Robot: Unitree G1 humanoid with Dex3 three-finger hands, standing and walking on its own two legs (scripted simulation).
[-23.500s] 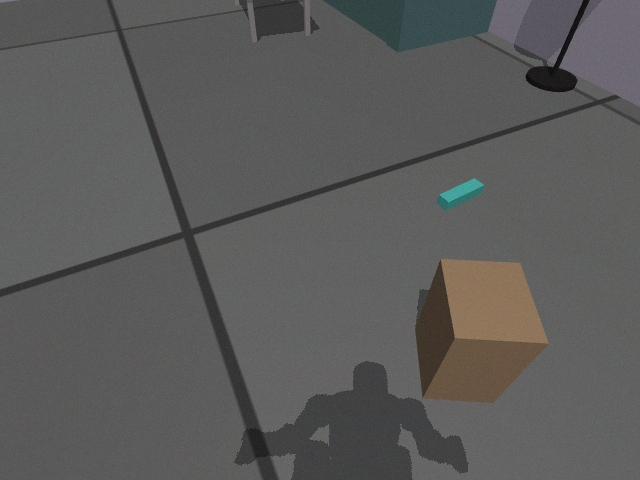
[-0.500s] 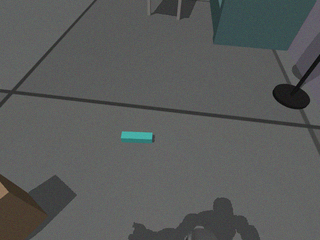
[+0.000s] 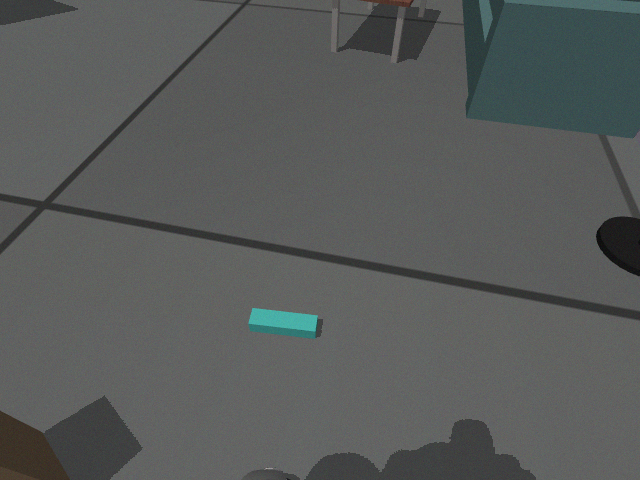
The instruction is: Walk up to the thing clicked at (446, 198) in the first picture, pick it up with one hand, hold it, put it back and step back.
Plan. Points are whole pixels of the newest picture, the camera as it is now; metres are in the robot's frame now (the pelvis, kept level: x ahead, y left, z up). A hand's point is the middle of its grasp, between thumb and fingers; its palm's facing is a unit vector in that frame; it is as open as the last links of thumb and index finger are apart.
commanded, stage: walk up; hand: left
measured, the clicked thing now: (283, 323) +0.70 +0.20 -0.73
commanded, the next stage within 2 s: none
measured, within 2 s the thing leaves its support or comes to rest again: neither
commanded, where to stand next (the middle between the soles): +0.31 -0.04 m, yaw -1 degrees
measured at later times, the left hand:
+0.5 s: hand (194, 400) +0.24 +0.22 -0.12, palm faces -0.04 -0.90 -0.43, open 7.3 cm
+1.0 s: hand (208, 379) +0.28 +0.22 -0.15, palm faces -0.05 -0.92 -0.38, open 7.3 cm
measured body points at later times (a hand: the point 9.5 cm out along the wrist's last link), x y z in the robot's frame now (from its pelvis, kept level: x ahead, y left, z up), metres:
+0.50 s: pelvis +0.15 -0.06 +0.00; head +0.17 -0.08 +0.44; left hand +0.24 +0.27 -0.09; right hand +0.19 -0.38 -0.13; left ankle +0.13 +0.09 -0.68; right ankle +0.22 -0.17 -0.73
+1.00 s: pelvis +0.23 -0.05 -0.01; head +0.26 -0.05 +0.44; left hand +0.28 +0.27 -0.13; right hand +0.34 -0.36 -0.12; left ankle +0.32 +0.09 -0.73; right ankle +0.26 -0.17 -0.72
